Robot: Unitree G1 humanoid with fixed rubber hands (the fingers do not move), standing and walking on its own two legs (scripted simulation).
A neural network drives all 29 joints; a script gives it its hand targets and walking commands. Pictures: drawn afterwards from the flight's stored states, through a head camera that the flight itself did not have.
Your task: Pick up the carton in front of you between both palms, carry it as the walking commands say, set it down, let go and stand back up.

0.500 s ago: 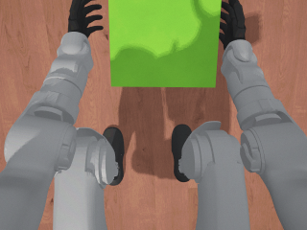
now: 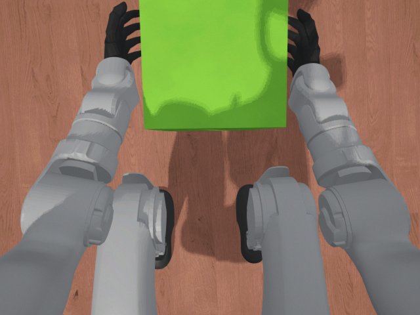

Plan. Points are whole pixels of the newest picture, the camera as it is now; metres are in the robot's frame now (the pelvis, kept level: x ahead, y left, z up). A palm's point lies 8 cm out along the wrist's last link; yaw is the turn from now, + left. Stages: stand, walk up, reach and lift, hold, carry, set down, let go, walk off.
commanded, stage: reach and lift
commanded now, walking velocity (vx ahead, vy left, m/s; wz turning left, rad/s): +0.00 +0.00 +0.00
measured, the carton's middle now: (211, 77) +0.51 -0.03 -0.20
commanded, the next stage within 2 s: none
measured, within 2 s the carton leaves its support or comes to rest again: neither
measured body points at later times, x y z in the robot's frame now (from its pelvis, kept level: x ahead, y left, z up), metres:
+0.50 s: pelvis +0.02 +0.01 +0.13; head +0.25 -0.01 +0.51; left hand +0.51 +0.11 +0.07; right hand +0.48 -0.19 +0.06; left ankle +0.13 +0.12 -0.34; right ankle +0.13 -0.12 -0.34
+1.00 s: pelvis +0.07 +0.01 +0.27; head +0.20 -0.01 +0.70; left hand +0.47 +0.12 +0.23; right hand +0.44 -0.18 +0.23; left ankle +0.12 +0.12 -0.34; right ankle +0.13 -0.12 -0.34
